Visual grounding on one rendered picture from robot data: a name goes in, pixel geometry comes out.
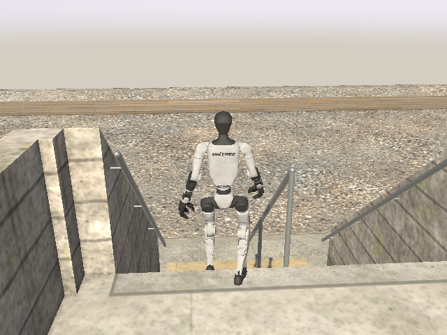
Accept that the robot right upper arm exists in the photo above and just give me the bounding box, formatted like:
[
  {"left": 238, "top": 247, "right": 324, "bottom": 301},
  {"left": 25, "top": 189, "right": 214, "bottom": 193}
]
[{"left": 238, "top": 141, "right": 258, "bottom": 178}]

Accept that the left robot shin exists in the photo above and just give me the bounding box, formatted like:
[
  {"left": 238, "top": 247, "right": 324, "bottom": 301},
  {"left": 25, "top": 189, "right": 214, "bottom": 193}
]
[{"left": 205, "top": 224, "right": 214, "bottom": 266}]

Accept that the robot right forearm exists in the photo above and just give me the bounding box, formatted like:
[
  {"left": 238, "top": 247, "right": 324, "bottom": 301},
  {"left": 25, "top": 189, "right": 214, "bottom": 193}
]
[{"left": 251, "top": 167, "right": 263, "bottom": 188}]

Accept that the left robot hand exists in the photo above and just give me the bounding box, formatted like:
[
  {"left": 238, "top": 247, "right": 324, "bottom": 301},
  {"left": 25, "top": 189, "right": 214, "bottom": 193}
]
[{"left": 178, "top": 200, "right": 194, "bottom": 219}]

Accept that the robot right thigh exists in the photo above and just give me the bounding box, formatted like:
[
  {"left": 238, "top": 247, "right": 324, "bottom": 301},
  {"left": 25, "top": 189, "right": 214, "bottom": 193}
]
[{"left": 233, "top": 193, "right": 250, "bottom": 239}]

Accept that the robot left forearm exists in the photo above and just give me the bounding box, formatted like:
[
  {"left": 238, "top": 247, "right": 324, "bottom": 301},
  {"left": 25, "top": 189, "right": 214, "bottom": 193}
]
[{"left": 181, "top": 171, "right": 197, "bottom": 203}]

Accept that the robot left upper arm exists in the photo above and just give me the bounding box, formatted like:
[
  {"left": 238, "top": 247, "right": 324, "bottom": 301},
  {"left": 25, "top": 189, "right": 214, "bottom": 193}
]
[{"left": 190, "top": 142, "right": 209, "bottom": 182}]

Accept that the right robot hand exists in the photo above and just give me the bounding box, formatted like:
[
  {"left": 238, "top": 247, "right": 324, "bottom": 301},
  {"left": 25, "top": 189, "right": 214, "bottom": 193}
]
[{"left": 248, "top": 186, "right": 264, "bottom": 199}]

